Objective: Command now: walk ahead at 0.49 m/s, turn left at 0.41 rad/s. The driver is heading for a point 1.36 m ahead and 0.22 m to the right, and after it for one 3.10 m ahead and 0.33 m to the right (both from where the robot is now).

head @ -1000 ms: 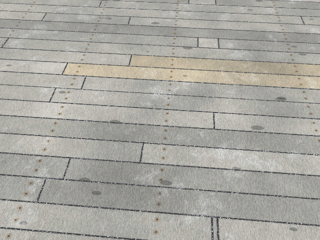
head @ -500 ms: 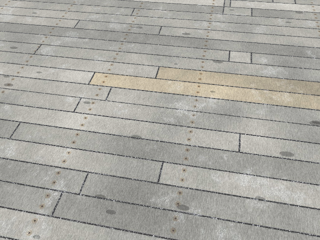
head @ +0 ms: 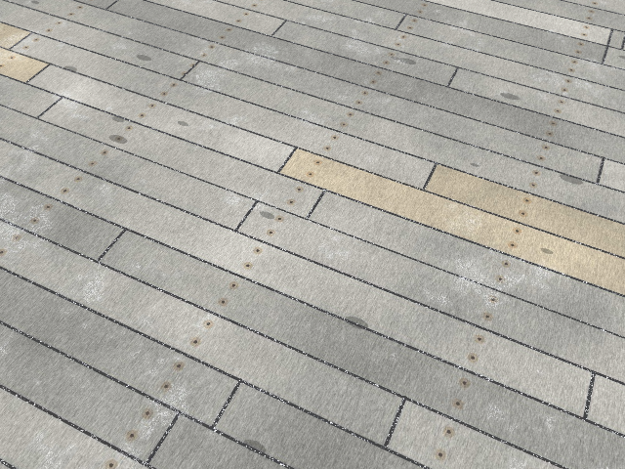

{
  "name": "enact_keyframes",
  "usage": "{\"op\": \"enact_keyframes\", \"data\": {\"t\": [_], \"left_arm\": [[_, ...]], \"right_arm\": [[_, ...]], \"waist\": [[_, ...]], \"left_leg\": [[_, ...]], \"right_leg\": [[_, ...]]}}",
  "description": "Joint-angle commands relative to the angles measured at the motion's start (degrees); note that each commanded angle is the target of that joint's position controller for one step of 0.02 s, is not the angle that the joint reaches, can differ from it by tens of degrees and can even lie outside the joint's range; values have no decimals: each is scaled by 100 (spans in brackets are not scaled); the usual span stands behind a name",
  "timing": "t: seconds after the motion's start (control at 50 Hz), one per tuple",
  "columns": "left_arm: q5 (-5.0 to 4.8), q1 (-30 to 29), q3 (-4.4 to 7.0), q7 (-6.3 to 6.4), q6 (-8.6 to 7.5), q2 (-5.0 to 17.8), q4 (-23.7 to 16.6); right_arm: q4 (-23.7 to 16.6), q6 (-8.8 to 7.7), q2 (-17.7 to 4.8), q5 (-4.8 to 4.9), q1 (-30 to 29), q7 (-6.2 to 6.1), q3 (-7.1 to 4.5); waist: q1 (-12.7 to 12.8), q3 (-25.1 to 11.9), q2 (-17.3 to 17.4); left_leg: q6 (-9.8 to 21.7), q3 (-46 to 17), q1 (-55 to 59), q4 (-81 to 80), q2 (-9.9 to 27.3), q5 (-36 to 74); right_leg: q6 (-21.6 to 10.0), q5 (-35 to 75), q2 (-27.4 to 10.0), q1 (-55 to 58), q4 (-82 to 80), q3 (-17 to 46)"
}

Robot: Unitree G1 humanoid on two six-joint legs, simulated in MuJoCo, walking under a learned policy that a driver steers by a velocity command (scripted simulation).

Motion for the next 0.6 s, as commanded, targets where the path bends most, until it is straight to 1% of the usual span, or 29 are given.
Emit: {"op": "enact_keyframes", "data": {"t": [0.02,0.04,0.06,0.1,0.12,0.14,0.16,0.2,0.22,0.24,0.26,0.28,0.3,0.32,0.34,0.36,0.38,0.4,0.42,0.44,0.46,0.48,0.5,0.52,0.54,0.56,0.58,0.6], "left_arm": [[106,394,107,46,118,423,-248],[111,152,94,46,114,403,-338],[102,-73,80,44,99,368,-376],[78,-486,26,-1,48,263,-480],[52,-670,0,-33,23,226,-529],[23,-840,-7,-70,3,241,-574],[-15,-978,-18,-101,-10,253,-630],[-30,-1260,-10,-172,-45,361,-755],[14,-1353,-7,-213,-71,386,-813],[46,-1283,0,-244,-100,408,-838],[68,-1099,26,-263,-122,476,-793],[98,-791,67,-266,-147,571,-716],[141,-180,125,-254,-177,682,-550],[244,611,183,-228,-199,1003,-428],[255,1159,260,-209,-98,1321,-314],[45,1487,183,-244,9,873,-162],[-27,1100,124,-234,88,703,-266],[4,543,54,-201,152,543,-352],[73,135,-40,-197,173,368,-378],[105,-134,-73,-199,175,292,-371],[139,-343,-83,-225,195,269,-333],[173,-441,-68,-235,202,299,-300],[174,-472,-50,-227,213,349,-257],[155,-420,-31,-215,229,412,-202],[127,-351,-6,-203,248,494,-138],[97,-336,1,-193,274,529,-87],[81,-370,-7,-186,305,537,-49],[66,-436,-23,-185,337,521,-20]], "right_arm": [[-425,-177,-736,12,-198,-91,-156],[-359,-170,-762,-7,-60,-123,-155],[-318,-155,-762,-6,48,-151,-151],[-245,-140,-789,40,255,-171,-138],[-203,-138,-833,54,369,-176,-141],[-152,-137,-846,61,497,-178,-135],[-101,-130,-903,57,568,-175,-141],[0,-96,-868,68,773,-184,-127],[47,-54,-826,61,860,-205,-113],[82,-5,-865,32,883,-230,-121],[96,39,-881,15,867,-251,-126],[79,70,-899,7,796,-272,-125],[18,85,-873,8,640,-283,-96],[-146,63,-689,-72,543,-289,-8],[2,-14,-273,-86,1524,-247,122],[162,-35,-574,23,1772,-207,86],[64,10,-982,130,1208,-218,-32],[-105,85,-942,120,637,-256,-28],[-203,175,-828,8,317,-288,-16],[-205,265,-695,-28,412,-318,-25],[-111,342,-490,-21,655,-339,21],[-46,372,-329,-22,802,-362,61],[-22,379,-240,-30,829,-384,94],[-14,374,-240,-52,786,-395,106],[-7,386,-288,-58,737,-401,96],[6,415,-359,-59,678,-402,75],[14,450,-403,-62,594,-399,55],[18,477,-405,-78,513,-396,43]], "waist": [[221,-255,314],[133,-222,357],[36,-212,296],[-178,-203,361],[-282,-189,408],[-369,-161,416],[-421,-124,512],[-518,-32,491],[-516,15,453],[-446,-55,547],[-341,-177,624],[-163,-380,687],[201,-780,653],[514,-1604,345],[396,-2579,-1093],[532,-3139,-1229],[614,-2335,-626],[484,-1634,-218],[310,-1042,2],[45,-840,-231],[-127,-709,-433],[-202,-738,-585],[-208,-835,-669],[-171,-997,-638],[-141,-1156,-608],[-117,-1221,-555],[-115,-1177,-516],[-142,-1054,-484]], "left_leg": [[1062,-1392,-114,-1274,1549,1147],[983,-1263,-123,-1282,1482,1131],[847,-1124,-125,-1275,1351,966],[640,-942,-24,-1204,1243,762],[591,-959,40,-1209,1273,576],[576,-1000,198,-1197,1328,479],[601,-1121,345,-1142,1459,338],[620,-1318,886,-904,1677,473],[572,-1345,1221,-660,1722,1018],[498,-1430,1423,-405,1815,1496],[388,-1442,1570,-152,1818,2051],[262,-1394,1652,235,1723,2929],[83,-1195,1551,915,1445,3590],[-174,-1001,778,2111,1127,2711],[-662,-624,-1138,4371,268,-1032],[-762,-1038,-1840,5150,152,-3251],[-800,-1105,-2170,5466,456,-2952],[-854,-782,-2266,5229,710,-2569],[-891,-608,-2007,4746,947,-2242],[-917,-591,-1557,4235,1152,-2061],[-973,-450,-1045,3657,1144,-1968],[-1029,-305,-667,3123,1089,-1890],[-1068,-208,-387,2669,1053,-1771],[-1065,-191,-188,2290,1056,-1408],[-1052,-177,6,1988,1057,-1024],[-1022,-168,182,1742,1054,-724],[-970,-151,361,1490,1045,-481],[-894,-104,576,1157,1014,-227]], "right_leg": [[246,662,-194,-245,-690,-118],[286,1091,-174,-308,-1156,-140],[280,1502,-120,-251,-1612,-182],[229,2303,51,-80,-2542,-250],[205,2571,139,25,-2881,-295],[183,2671,207,38,-3100,-319],[156,2693,227,8,-3238,-292],[40,2403,271,-287,-3486,-254],[-43,2131,352,-433,-3677,-287],[-131,1937,426,-315,-3814,-301],[-226,1761,506,-56,-3900,-327],[-349,1712,667,420,-4010,-447],[-518,2394,720,1358,-4278,-567],[-897,4342,-66,2979,-3836,109],[-1998,6039,-1594,5276,-3456,1810],[-2252,5238,-1911,5651,-3752,2780],[-1929,4307,-1625,4925,-3995,2261],[-1661,3830,-1320,4065,-4214,1722],[-1558,3723,-1074,2999,-4523,1339],[-1513,3614,-887,2366,-4691,1052],[-1409,3690,-622,1816,-4828,662],[-1381,3965,-470,1542,-4869,374],[-1388,4269,-399,1466,-4856,192],[-1387,4349,-434,1527,-4836,151],[-1397,4118,-498,1609,-4843,191],[-1383,3586,-525,1618,-4876,220],[-1329,2814,-509,1515,-4919,240],[-1230,1869,-436,1325,-4957,240]]}}
Next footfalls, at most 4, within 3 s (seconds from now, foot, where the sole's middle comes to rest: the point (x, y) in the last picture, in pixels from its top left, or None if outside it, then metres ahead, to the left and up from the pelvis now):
0.30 right None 0.37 -0.15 -0.77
0.68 left None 0.35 0.09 -0.77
1.08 right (421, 437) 0.53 -0.21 -0.77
1.56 left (359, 294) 0.89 -0.10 -0.77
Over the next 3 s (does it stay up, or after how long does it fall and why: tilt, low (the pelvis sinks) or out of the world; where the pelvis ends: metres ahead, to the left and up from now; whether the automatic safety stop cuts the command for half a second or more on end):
stays up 1.25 -0.10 -0.02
